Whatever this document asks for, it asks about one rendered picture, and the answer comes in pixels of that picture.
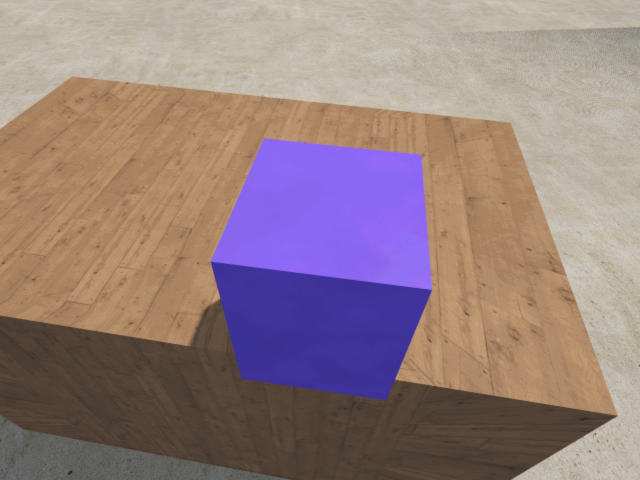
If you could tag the carton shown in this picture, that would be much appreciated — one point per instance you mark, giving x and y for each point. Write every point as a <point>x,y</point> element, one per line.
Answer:
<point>323,268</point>

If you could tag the pedestal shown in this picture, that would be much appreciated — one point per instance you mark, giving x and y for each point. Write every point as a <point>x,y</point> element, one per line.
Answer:
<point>113,199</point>

